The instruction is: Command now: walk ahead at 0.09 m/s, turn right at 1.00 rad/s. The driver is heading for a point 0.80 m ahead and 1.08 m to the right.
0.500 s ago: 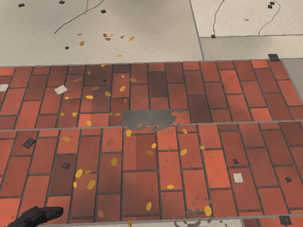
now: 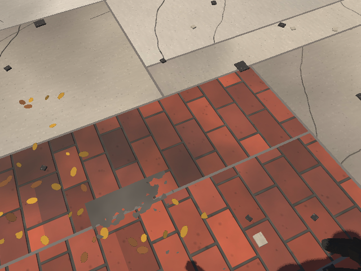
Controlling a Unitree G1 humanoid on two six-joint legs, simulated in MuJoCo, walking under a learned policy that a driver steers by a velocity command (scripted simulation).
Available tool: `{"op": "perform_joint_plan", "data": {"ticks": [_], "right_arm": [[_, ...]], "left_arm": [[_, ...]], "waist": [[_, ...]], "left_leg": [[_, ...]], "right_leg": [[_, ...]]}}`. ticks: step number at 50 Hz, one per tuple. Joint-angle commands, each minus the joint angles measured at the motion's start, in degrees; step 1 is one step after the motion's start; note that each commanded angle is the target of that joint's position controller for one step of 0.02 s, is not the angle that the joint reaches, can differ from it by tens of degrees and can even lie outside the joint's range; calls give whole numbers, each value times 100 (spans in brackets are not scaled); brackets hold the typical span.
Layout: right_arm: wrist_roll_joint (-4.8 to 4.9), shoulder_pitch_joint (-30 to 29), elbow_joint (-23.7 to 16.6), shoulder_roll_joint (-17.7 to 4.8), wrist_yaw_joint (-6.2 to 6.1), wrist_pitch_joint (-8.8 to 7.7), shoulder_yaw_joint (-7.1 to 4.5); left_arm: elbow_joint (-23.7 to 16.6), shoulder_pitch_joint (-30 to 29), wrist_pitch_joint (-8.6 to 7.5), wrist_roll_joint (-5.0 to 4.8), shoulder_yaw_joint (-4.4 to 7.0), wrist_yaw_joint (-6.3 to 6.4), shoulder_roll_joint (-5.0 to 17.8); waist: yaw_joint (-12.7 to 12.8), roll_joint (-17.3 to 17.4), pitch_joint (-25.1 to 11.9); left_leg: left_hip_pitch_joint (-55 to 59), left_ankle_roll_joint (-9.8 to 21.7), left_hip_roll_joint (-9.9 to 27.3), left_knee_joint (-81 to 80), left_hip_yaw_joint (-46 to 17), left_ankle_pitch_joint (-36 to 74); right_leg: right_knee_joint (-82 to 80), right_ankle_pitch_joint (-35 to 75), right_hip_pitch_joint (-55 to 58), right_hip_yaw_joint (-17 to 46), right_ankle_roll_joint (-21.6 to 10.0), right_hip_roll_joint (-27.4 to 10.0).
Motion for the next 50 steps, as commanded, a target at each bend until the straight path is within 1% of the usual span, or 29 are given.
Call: {"op": "perform_joint_plan", "data": {"ticks": [1, 2, 3, 4, 5, 6, 9, 13, 16, 20, 22, 23, 24, 25, 26, 28, 29, 30, 31, 33, 37, 42, 44, 45, 46, 47, 48, 49, 50], "right_arm": [[42, 403, -219, -667, 19, -143, -312], [-11, 488, -199, -812, 3, -140, -353], [-186, 333, -368, -1150, -34, -41, -397], [-239, 513, -320, -1041, -37, -1, -435], [-180, 318, -417, -726, -74, 17, -374], [-127, 154, -443, -521, -118, 72, -325], [-91, 15, -439, -525, -233, 179, -303], [-123, 451, -203, -713, -231, 247, -428], [-56, 318, -132, -891, -147, 263, -532], [87, 228, 5, -961, -3, 211, -618], [184, 286, 118, -794, 26, 206, -607], [156, 567, 242, -528, 63, 220, -552], [-116, 541, -103, -211, 97, 245, -435], [-135, -287, -394, -334, 14, 180, -450], [-4, -517, -424, -541, -43, 159, -504], [-26, -207, -210, -649, -147, 150, -569], [-73, -72, -168, -643, -153, 152, -581], [-59, 140, -87, -619, -81, 108, -580], [8, 180, -43, -570, -3, 57, -568], [115, -117, -114, -546, 90, -48, -556], [169, -469, -177, -470, 212, -299, -525], [297, -301, -213, -474, 245, -460, -536], [335, 399, -9, -553, 226, -496, -607], [268, 1061, 163, -642, 208, -518, -651], [77, 1857, 242, -831, 200, -534, -656], [-147, 1947, 270, -1263, 286, -561, -713], [-12, 1575, 202, -1035, 304, -555, -673], [83, 1658, 257, -723, 260, -522, -571], [73, 1821, 277, -625, 227, -491, -507]], "left_arm": [[-502, -377, -55, -15, 135, 13, 544], [-455, 2, -51, -1, 34, -23, 180], [-451, 597, -44, 24, -17, -38, 18], [-527, 666, -118, 38, 122, -102, 655], [-425, 384, -103, -4, 232, -111, 1041], [-347, 264, -29, -32, 270, -85, 1078], [-372, 285, 94, -24, 168, -66, 688], [-599, -190, 38, -21, 64, -116, 398], [-611, -213, 42, 8, 43, -191, 325], [-514, -36, 138, -3, 137, -279, 419], [-327, 409, 173, -14, 244, -270, 460], [-181, 878, 160, -5, 389, -205, 785], [-300, 1022, 105, -10, 573, -96, 1695], [-490, 791, -93, 274, 523, -161, 1613], [-459, 563, -228, 311, 454, -192, 1407], [-470, 25, -255, 34, 306, -107, 950], [-514, -190, -218, 2, 255, -54, 866], [-477, -35, -209, -10, 217, -23, 764], [-445, 98, -235, -12, 192, -25, 726], [-379, 285, -311, -22, 198, -43, 850], [-251, 446, -396, -44, 208, -15, 949], [-405, 203, -381, -90, 108, -75, 776], [-491, 23, -378, -68, -8, -96, 501], [-466, 109, -408, -20, -111, -120, 196], [-434, 336, -455, 70, -287, -163, -350], [-805, 400, -574, -231, -287, -144, -241], [-664, 247, -610, -252, -214, -134, 221], [-562, 14, -624, -116, -147, -145, 433], [-472, 9, -662, -7, -152, -158, 354]], "waist": [[-393, -1201, -940], [-237, -535, -1139], [169, 802, -1205], [146, 1404, -1379], [-12, 952, -1007], [-47, 598, -745], [-77, 465, -429], [-419, 656, -717], [-405, 737, -865], [-289, 837, -837], [-39, 587, -897], [96, -217, -777], [-186, -2325, -604], [234, -1849, -1144], [151, -1299, -927], [-185, -879, -716], [-313, -955, -748], [-328, -928, -1031], [-264, -919, -1076], [-118, -1085, -769], [3, -1245, -427], [-144, -1273, -249], [-505, -1088, -362], [-739, -828, -641], [-917, 112, -1222], [-650, 1355, -859], [-614, 1023, -171], [-711, 609, 184], [-700, 267, 124]], "left_leg": [[1537, 203, -43, -1387, 275, 694], [2374, 599, 840, -1707, -197, 1183], [3152, 1463, 2198, -1625, -1587, 2470], [2956, 2047, 2795, -1895, -2613, 1844], [2637, 2005, 2431, -1915, -2017, 1041], [2333, 1750, 1974, -1917, -1257, 352], [1785, 1589, 1518, -2106, -45, 547], [2530, 1815, 1765, -2147, 529, 1002], [2444, 1775, 1931, -2145, 973, 1007], [2302, 1526, 2082, -1891, 1480, 765], [1948, 1088, 1945, -1162, 1861, 356], [1050, 645, 1540, -69, 2249, -349], [-1029, 26, 667, 1989, 2482, -2790], [-1443, 88, 316, 2859, 1110, -2802], [-1478, 278, 382, 3042, 856, -2272], [-1410, 378, 487, 2764, 698, -1366], [-1096, 319, 421, 2697, 707, -1083], [-827, 311, 334, 2553, 738, -738], [-747, 311, 273, 2240, 755, -479], [-777, 292, 112, 1420, 730, -416], [-351, 261, -77, 176, 639, -417], [1192, 237, -144, -675, 692, -428], [2415, 396, 57, -1177, 827, 31], [3416, 558, 398, -1233, 645, -92], [4362, 923, 1419, -1459, -594, -1347], [4378, 1634, 2435, -2472, -3260, -3801], [3943, 1808, 2604, -2623, -3362, -4193], [3728, 1715, 2320, -2515, -2637, -3641], [3623, 1595, 2013, -2481, -2057, -3177]], "right_leg": [[-33, 696, 238, 1378, -381, -1009], [932, -1233, -212, 920, -121, -650], [2177, -2915, -1364, -142, 207, 99], [3209, -2572, -1761, -413, 463, -425], [3644, -1989, -1889, -613, 628, -796], [3850, -1513, -1913, -745, 720, -958], [4162, -890, -1774, -1352, 849, -1229], [3151, -819, -1780, -1610, 915, -1644], [2256, -755, -1119, -1776, 809, -1780], [950, -636, -227, -2155, 508, -1636], [-136, -93, 714, -2253, 173, -1375], [-868, 693, 1619, -1519, -177, -1562], [-928, 2912, 2475, 955, -1059, -3074], [-1277, 2335, 1947, 1694, -1785, -3335], [-1445, 1679, 1814, 1256, -1557, -3094], [-1332, 1303, 1592, 706, -1014, -2676], [-1254, 1542, 1323, 506, -925, -2491], [-1392, 389, 1296, 473, -893, -2290], [-1613, -988, 1309, 614, -896, -2209], [-1958, -2087, 1276, 1050, -969, -2217], [-1884, -1960, 1166, 1212, -981, -2073], [-1516, -1949, 144, 1597, -880, -1813], [-962, -2142, -491, 1417, -646, -1622], [-109, -2358, -1065, 1014, -426, -1362], [1918, -2435, -1580, 52, -140, -779], [3040, -2035, -3144, -267, -70, -753], [3687, -1503, -3670, -554, 23, -1290], [3951, -1041, -3813, -695, 47, -1387], [4062, -748, -3686, -764, 22, -1432]]}}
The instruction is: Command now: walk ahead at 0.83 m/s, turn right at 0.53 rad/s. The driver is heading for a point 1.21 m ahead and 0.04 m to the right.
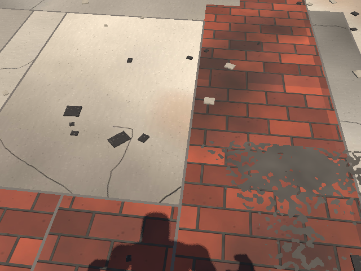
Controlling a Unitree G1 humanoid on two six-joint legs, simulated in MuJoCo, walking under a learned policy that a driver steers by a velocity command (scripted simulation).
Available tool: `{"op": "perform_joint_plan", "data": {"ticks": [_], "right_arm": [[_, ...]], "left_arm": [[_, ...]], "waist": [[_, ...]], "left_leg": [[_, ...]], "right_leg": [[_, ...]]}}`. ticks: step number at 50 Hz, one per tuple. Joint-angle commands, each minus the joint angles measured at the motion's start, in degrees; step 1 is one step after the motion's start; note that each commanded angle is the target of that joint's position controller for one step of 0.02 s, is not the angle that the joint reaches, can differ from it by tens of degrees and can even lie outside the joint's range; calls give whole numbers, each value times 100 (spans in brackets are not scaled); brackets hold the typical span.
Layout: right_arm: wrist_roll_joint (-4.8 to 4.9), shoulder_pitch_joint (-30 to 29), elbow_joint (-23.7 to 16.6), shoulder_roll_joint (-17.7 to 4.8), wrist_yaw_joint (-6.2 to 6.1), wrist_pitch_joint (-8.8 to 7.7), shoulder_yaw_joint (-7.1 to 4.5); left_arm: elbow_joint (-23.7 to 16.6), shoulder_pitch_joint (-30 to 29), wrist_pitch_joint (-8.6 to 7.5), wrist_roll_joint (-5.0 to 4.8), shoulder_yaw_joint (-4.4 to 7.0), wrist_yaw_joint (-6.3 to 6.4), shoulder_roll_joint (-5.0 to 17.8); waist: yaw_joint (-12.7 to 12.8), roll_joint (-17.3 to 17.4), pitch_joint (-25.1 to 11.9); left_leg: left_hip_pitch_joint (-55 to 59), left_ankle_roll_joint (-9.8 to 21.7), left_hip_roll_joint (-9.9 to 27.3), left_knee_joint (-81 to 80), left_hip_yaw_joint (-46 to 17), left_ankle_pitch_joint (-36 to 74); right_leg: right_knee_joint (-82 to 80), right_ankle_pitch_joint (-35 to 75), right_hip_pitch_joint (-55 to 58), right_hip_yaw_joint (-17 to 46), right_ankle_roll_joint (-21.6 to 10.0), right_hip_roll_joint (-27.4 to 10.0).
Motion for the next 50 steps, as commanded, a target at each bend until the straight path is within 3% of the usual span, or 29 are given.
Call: {"op": "perform_joint_plan", "data": {"ticks": [1, 6, 10, 13, 16, 18, 19, 20, 21, 22, 23, 24, 25, 26, 28, 30, 33, 35, 38, 40, 42, 43, 44, 45, 46, 47, 48, 49, 50], "right_arm": [[-18, 837, -60, -656, -60, 6, -117], [-35, 1206, 262, -426, -115, -22, 56], [65, 1542, 573, -480, -165, 35, 148], [142, 1857, 815, -652, -191, 119, 188], [88, 1913, 972, -1022, -219, 197, 164], [2, 1727, 1059, -1195, -283, 303, 153], [-121, 1640, 848, -907, -325, 276, 251], [-18, 2358, 582, 239, -238, 96, 538], [225, 1586, 529, -546, -211, -99, 366], [448, 789, 231, -651, -208, -152, 285], [361, 431, 120, -478, -205, -200, 366], [232, 297, 127, -339, -193, -178, 352], [246, 634, 173, -257, -131, -85, 349], [240, 724, 243, -189, -90, 20, 358], [180, 575, 223, -63, -58, 188, 400], [55, -139, -32, -107, -80, 210, 444], [-28, -1150, -327, -83, 40, 26, 508], [43, -1697, -510, -41, 133, -61, 531], [127, -2135, -758, -280, 216, -65, 448], [147, -1882, -846, -569, 201, -25, 294], [264, -27, -507, -1009, 56, 122, 65], [213, 1391, -148, -1228, -49, 230, 4], [65, 1706, 45, -1637, 49, 107, -124], [36, 1984, 156, -943, 3, 127, -15], [6, 1514, 204, -731, -37, 121, 47], [-18, 1167, 202, -753, -6, 92, 47], [-102, 856, 204, -664, 39, 49, 69], [-204, 634, 174, -462, 51, 20, 127], [-146, 510, 161, -287, 69, 36, 165]], "left_arm": [[-567, -607, -258, 101, 116, -41, 525], [-622, -1052, -325, 59, 30, -118, 220], [-813, -1883, -412, 147, -101, -290, 18], [-944, -2339, -487, 63, -131, -473, -49], [-969, -2005, -448, 73, 37, -481, 312], [-493, 56, -298, -11, 353, -329, 888], [-55, 1411, -185, -17, 468, -222, 1206], [83, 1433, -273, 129, 479, -248, 1670], [212, 1748, -332, 148, 369, -228, 1040], [324, 1397, -374, 228, 276, -231, 802], [352, 1059, -413, 252, 265, -248, 775], [383, 664, -450, 342, 207, -283, 576], [389, 389, -487, 441, 128, -295, 292], [418, 222, -502, 390, 80, -311, 81], [560, 163, -552, 195, 72, -294, 72], [663, 302, -617, 205, 100, -240, 248], [774, 676, -670, 203, 97, -132, 331], [963, 1155, -680, 100, 134, -93, 551], [1193, 1408, -506, 70, 159, -74, 755], [1335, 1511, -357, 252, 180, -49, 917], [1415, 1238, -175, 481, 202, -7, 1110], [1235, 1068, -157, 552, 114, 57, 868], [1178, 2311, -338, 325, -199, -107, -332], [1288, 1705, -523, 63, -104, -165, 374], [884, 641, -610, -134, 22, -153, 748], [626, 30, -714, -33, -68, -124, 617], [544, -323, -771, 98, -65, -113, 471], [536, -98, -746, 138, -71, -143, 350], [562, -12, -698, 189, -86, -157, 269]], "waist": [[-340, 678, 802], [-248, 793, 1031], [-423, 708, 1170], [-467, 707, 1318], [50, 1370, 670], [1323, 1537, -488], [1755, 978, -1287], [778, -1294, -2310], [1198, -1124, -2357], [1059, -817, -1058], [841, -12, -441], [493, 292, 13], [92, -64, 55], [-59, -165, 200], [-262, -156, 689], [-148, 7, 1172], [195, 274, 1288], [399, 369, 1300], [416, 180, 1315], [112, -270, 747], [-1001, -831, -413], [-1486, -568, -1335], [-517, 2014, -2550], [-1049, 1623, -2865], [-943, 1387, -1454], [-734, 405, -790], [-436, -49, -143], [-29, 102, -42], [139, 158, 113]], "left_leg": [[1781, 752, 1913, -1804, -2701, -1880], [1342, 837, 1612, -2235, -1476, -391], [1061, 797, 1566, -2706, -589, 1055], [1451, 722, 1722, -2875, -152, 1995], [2036, 590, 1948, -1802, 239, 6322], [1446, 389, 1860, 551, 488, 7890], [-341, 281, 1558, 2562, 279, 5443], [-2193, 122, 371, 4605, -323, -571], [-2562, 329, 413, 5071, -967, -674], [-3143, 327, 623, 5258, -712, -414], [-3019, 342, 851, 4974, -624, -82], [-2789, 336, 1046, 4694, -551, 229], [-2471, 315, 1228, 4584, -636, 479], [-2351, 258, 1315, 4492, -596, 496], [-2505, 113, 1470, 4100, -484, 466], [-2896, -72, 1452, 3394, -282, 1166], [-2191, -105, 1109, 1555, 233, 2949], [-1593, -33, 852, 593, 334, 3711], [-1939, 109, 552, -218, 421, 3294], [-1607, 292, 86, -112, 704, 2404], [294, 580, -47, 230, 752, 1825], [2611, 705, 825, 954, -254, 1324], [4951, 2086, 2449, 51, -4004, -1680], [5019, 1805, 2296, -1226, -5167, -2600], [4136, 1511, 2088, -1345, -4215, -1937], [3018, 1415, 1833, -1498, -3607, -954], [1965, 1420, 1534, -1613, -3049, -90], [1347, 1480, 1333, -1706, -2698, 205], [1010, 1558, 1191, -1857, -2535, 343]], "right_leg": [[983, 677, -3101, -8, -5, -565], [386, 1614, -3140, -167, 156, -624], [-1049, 2507, -2403, -1014, 243, -781], [-2055, 2559, -1797, -1292, 73, -673], [-2375, 1794, -417, -1679, -279, -134], [-2720, 1747, 2284, -1722, -610, 96], [-2385, 1039, 4683, -459, -728, -831], [-3447, -1792, 6008, 2946, -1444, -2320], [-4468, -2155, 5690, 3922, -1251, -2227], [-4571, -1128, 4869, 3009, -1135, -2140], [-4685, -252, 3838, 2299, -1110, -1952], [-4796, 265, 2915, 1673, -1044, -1677], [-4916, 365, 2372, 1341, -1105, -1556], [-5107, 456, 1978, 1121, -1151, -1468], [-5460, 634, 1329, 627, -1122, -1393], [-5716, 1358, 958, 99, -1084, -1225], [-5986, 2147, 646, -670, -875, -842], [-6315, 2195, 950, -708, -817, -1022], [-5940, 3523, 2505, -826, -697, -1344], [-5008, 6143, 3490, -818, -520, -1506], [-2640, 8367, 3483, -958, -338, -1569], [-686, 6984, 1839, -896, -274, -1430], [2092, 716, -748, -409, 79, -17], [2398, 16, -1183, 106, -95, -14], [2378, 206, -1704, -121, -200, -360], [1949, 389, -1556, -182, -274, -562], [1494, 511, -1394, -255, -268, -656], [1249, 650, -1039, -145, -234, -832], [998, 609, -955, -184, -143, -886]]}}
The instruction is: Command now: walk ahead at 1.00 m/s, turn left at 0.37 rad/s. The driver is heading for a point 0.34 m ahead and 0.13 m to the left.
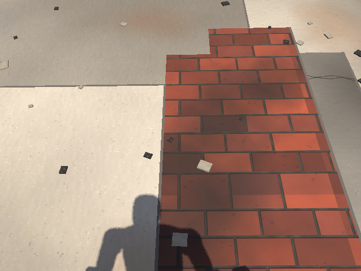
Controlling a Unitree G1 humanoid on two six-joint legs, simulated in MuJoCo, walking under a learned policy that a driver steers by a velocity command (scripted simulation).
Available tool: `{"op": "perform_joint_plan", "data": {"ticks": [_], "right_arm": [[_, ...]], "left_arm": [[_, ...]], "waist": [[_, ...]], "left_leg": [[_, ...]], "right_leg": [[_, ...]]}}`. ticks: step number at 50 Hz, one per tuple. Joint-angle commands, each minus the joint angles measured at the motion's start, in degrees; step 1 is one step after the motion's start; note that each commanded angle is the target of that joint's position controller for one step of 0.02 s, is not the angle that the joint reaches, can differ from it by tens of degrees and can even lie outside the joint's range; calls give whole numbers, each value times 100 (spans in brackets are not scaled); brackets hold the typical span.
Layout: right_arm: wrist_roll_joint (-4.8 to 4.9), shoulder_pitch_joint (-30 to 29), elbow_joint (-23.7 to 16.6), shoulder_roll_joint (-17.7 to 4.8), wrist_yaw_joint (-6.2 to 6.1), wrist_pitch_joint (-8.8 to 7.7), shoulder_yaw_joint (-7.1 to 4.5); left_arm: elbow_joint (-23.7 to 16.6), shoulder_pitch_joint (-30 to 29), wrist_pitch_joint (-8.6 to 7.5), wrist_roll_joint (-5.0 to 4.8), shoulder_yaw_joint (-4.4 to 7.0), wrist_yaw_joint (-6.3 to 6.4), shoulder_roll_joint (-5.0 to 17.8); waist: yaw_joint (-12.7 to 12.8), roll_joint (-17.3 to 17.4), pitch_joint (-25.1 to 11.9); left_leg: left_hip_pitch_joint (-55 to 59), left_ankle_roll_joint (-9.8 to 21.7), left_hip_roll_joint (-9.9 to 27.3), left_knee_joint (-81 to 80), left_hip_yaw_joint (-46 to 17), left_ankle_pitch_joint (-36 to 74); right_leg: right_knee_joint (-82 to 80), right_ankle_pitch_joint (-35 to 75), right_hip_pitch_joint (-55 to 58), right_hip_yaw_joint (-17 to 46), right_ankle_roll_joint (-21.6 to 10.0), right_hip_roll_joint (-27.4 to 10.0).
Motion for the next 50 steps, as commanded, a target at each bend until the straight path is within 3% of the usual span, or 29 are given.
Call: {"op": "perform_joint_plan", "data": {"ticks": [1, 3, 4, 6, 7, 9, 12, 13, 14, 15, 16, 17, 18, 19, 20, 21, 23, 25, 27, 29, 32, 33, 34, 35, 36, 38, 40, 45, 50], "right_arm": [[29, 117, -295, -281, 11, -92, -71], [171, 224, -228, -402, -72, -92, -97], [174, 314, -236, -526, -134, -104, -139], [209, 338, -288, -737, -243, -111, -229], [242, 495, -285, -862, -263, -119, -280], [301, 808, -225, -991, -277, -100, -336], [273, 1467, 76, -763, -331, 153, -307], [224, 1457, 82, -780, -349, 230, -311], [184, 1195, -4, -888, -356, 286, -324], [32, 985, -249, -633, -376, 310, -237], [126, 2597, -125, 449, -279, 244, 79], [260, 2965, 162, -83, -241, 279, 54], [339, 1953, -8, -518, -273, 307, -89], [244, 953, -289, -767, -360, 324, -128], [124, 564, -424, -741, -391, 328, -139], [78, 550, -478, -604, -367, 357, -132], [120, 562, -530, -242, -352, 404, -53], [77, 351, -581, -63, -362, 422, 28], [63, 289, -516, -132, -334, 462, 32], [59, 45, -530, -275, -292, 522, 10], [-56, -273, -612, -436, -263, 550, -43], [-105, -387, -689, -543, -279, 550, -60], [-140, -545, -836, -902, -320, 558, -107], [-158, -800, -887, -843, -329, 594, -61], [-118, -1063, -904, -536, -288, 591, 12], [-56, -1265, -913, -411, -218, 573, 43], [-33, -1143, -848, -527, -192, 515, 12], [-4, -1015, -705, -422, -236, 456, 9], [8, -1036, -531, -384, -231, 478, -24]], "left_arm": [[-581, -1, -126, 93, 92, -16, 361], [-780, -402, -97, 188, 45, 5, 315], [-951, -822, -125, 219, 6, 0, 328], [-1168, -1535, -197, 224, -54, -75, 285], [-1245, -1769, -221, 206, -60, -113, 272], [-1307, -1926, -219, 128, 38, -104, 484], [-1331, -2013, -238, 182, 179, -69, 696], [-1235, -1589, -248, 215, 270, -52, 822], [-1091, -829, -255, 248, 354, -35, 942], [-898, 278, -233, 310, 403, -1, 1181], [-657, 631, -145, 362, 509, -96, 1744], [-607, 884, -62, 166, 486, -196, 1394], [-670, 442, 18, 161, 402, -173, 1001], [-697, -176, 55, 167, 306, -150, 790], [-671, -480, 27, 198, 243, -137, 640], [-544, -547, -13, 254, 228, -129, 585], [-341, -726, -38, 257, 218, -126, 508], [-208, -887, -1, 211, 272, -83, 690], [-105, -959, 76, 170, 332, -44, 883], [11, -928, 126, 116, 325, -41, 905], [166, -898, 189, 42, 264, -47, 839], [242, -761, 203, 70, 193, -47, 662], [301, -332, 211, 210, 124, -47, 481], [439, 238, 261, 219, 92, 2, 379], [456, 155, 361, 210, 86, 59, 445], [509, -128, 517, 213, 143, 128, 676], [557, -124, 588, 239, 149, 155, 724], [725, -273, 554, 165, 159, 175, 697], [908, -390, 658, 147, 178, 209, 647]], "waist": [[372, 25, -325], [416, 36, 180], [300, 27, 373], [125, 149, 531], [5, 162, 447], [-108, 250, 376], [-252, 456, 178], [-7, 636, -140], [535, 771, -614], [1006, 530, -1575], [255, -2129, -2973], [463, -1874, -3788], [607, -1272, -2808], [598, -528, -1860], [470, -347, -1344], [269, -409, -1237], [12, -466, -1156], [-35, -429, -1190], [-48, -511, -1305], [-11, -494, -1193], [-61, -391, -880], [-42, -254, -774], [231, 427, -874], [536, 1104, -1101], [512, 1099, -973], [408, 770, -552], [373, 573, -457], [290, 250, -818], [309, 132, -788]], "left_leg": [[1277, 1246, 1418, -1880, -2800, -559], [567, 1306, 1443, -2151, -2601, -508], [263, 1288, 1369, -2274, -2427, -381], [-531, 981, 968, -2290, -1821, -181], [-833, 857, 952, -2364, -1756, -301], [-444, 662, 1071, -2249, -1861, -289], [1149, 266, 1175, -1228, -1896, 1024], [1446, 99, 1147, -595, -1880, 2084], [1447, -170, 982, 414, -1700, 2843], [568, -430, 724, 2076, -1569, 1865], [-1278, -850, -135, 4887, -1183, -2714], [-1531, -802, 163, 5581, -1701, -2707], [-1855, -813, 388, 5534, -1383, -2443], [-1790, -844, 599, 5044, -970, -2046], [-1701, -861, 728, 4740, -980, -1902], [-1363, -829, 902, 4344, -1026, -1858], [-904, -783, 1021, 3211, -950, -1874], [-254, -806, 956, 2100, -719, -1267], [365, -781, 823, 1394, -577, -287], [705, -701, 761, 934, -558, 344], [1288, -413, 679, 60, -517, 893], [1478, -268, 888, -311, -733, 1338], [1747, -9, 1606, -459, -1407, 2686], [1377, 491, 2017, -521, -1726, 2347], [970, 497, 1826, -690, -1800, 1091], [600, 20, 1253, -617, -1404, 47], [569, -117, 1127, -460, -1277, 393], [1011, -77, 1024, -24, -1079, 1915], [950, -45, 969, -30, -1020, 1932]], "right_leg": [[-524, 54, -1615, 299, 132, -493], [-1318, 202, -1780, 175, 448, -630], [-1875, 735, -1763, 95, 590, -623], [-3304, 2108, -845, -90, 762, -373], [-3696, 2732, -199, -194, 822, -192], [-4265, 3388, 181, -83, 875, -35], [-4871, 3180, -27, -159, 713, 145], [-4820, 2970, 344, -255, 572, 260], [-4805, 3219, 1065, -359, 428, 160], [-4137, 4611, 2710, 196, 172, -676], [-4012, 5935, 4955, 2944, -1179, -2617], [-4479, 4155, 5094, 3797, -1216, -2501], [-4766, 3882, 4258, 2838, -1014, -2127], [-4958, 4561, 3091, 2027, -814, -1771], [-4969, 5445, 2303, 1624, -846, -1654], [-5080, 5749, 1839, 1291, -836, -1490], [-5336, 5683, 1332, 867, -825, -1307], [-5529, 5943, 803, 496, -896, -1270], [-5667, 5435, 550, 164, -853, -1146], [-5693, 4530, 402, 77, -748, -1120], [-5411, 2632, 45, 85, -390, -898], [-5203, 1892, -68, 47, -130, -690], [-4707, 754, -206, -248, 230, -237], [-4512, -261, 159, -523, 483, 56], [-4669, -46, 403, -476, 576, -13], [-4839, 343, 442, -514, 600, -11], [-4928, 592, 515, -439, 586, -69], [-4864, 1310, 770, -392, 552, -150], [-4846, 1365, 930, -407, 548, -144]]}}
